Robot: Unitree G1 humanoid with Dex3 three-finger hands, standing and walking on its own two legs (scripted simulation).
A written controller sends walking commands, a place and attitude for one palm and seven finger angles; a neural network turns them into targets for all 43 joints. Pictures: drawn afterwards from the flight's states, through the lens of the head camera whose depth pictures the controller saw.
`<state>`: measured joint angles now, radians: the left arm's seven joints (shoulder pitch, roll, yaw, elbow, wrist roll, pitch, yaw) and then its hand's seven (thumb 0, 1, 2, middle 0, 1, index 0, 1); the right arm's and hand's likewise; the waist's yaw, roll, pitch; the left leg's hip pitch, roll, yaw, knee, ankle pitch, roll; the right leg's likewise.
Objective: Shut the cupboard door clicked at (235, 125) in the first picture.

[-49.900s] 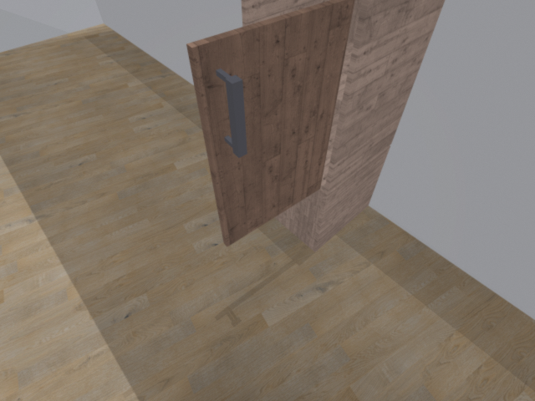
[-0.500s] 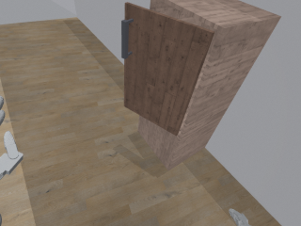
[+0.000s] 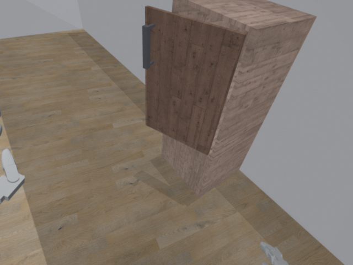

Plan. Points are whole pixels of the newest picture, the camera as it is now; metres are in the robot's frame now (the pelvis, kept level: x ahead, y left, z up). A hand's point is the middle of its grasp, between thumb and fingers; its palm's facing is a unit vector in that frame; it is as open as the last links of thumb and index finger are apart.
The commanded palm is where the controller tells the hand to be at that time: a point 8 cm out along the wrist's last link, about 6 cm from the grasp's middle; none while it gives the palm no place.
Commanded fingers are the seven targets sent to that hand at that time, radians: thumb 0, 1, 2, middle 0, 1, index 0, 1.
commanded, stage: stop stepping back and stand still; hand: left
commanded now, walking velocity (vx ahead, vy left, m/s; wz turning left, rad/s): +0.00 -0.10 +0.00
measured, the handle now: (149, 46) +0.86 +0.14 +0.12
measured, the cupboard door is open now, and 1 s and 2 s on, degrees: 22 22 22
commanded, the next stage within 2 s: let the arm hang, fingers relaxed in 0.06 s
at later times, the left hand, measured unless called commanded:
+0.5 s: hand out of the picture +0.05 +0.17 -0.18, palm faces +0.11 -0.98 -0.14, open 6.8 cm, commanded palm none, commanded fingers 0.00 0.90 0.90 -0.20 -0.30 -0.20 -0.30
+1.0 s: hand out of the picture -0.05 +0.13 -0.17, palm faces +0.10 -0.99 -0.13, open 7.3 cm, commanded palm none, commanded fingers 0.00 0.90 0.90 -0.20 -0.30 -0.20 -0.30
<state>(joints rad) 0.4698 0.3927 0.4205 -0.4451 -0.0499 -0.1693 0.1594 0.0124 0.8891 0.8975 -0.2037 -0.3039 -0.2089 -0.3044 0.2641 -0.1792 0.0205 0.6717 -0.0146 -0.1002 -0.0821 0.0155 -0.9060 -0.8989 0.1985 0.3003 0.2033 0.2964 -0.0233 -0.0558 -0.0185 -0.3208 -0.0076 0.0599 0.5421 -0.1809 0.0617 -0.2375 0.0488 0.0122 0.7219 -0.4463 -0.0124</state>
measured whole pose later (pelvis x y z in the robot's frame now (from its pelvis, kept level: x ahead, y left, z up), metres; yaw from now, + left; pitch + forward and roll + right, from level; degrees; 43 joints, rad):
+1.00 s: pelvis +0.02 -0.01 +0.01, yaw +2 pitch -2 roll -1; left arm 0.42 0.08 0.00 1.19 0.01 0.00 0.04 0.00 0.91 0.90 -0.19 -0.30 -0.20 -0.30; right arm 0.34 -0.09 0.01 1.15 -0.01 0.02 -0.04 0.00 -0.91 -0.90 0.20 0.30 0.20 0.30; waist 0.00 0.02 -0.01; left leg -0.25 -0.03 0.03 0.43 -0.15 0.05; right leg -0.11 0.03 -0.06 0.43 -0.28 -0.04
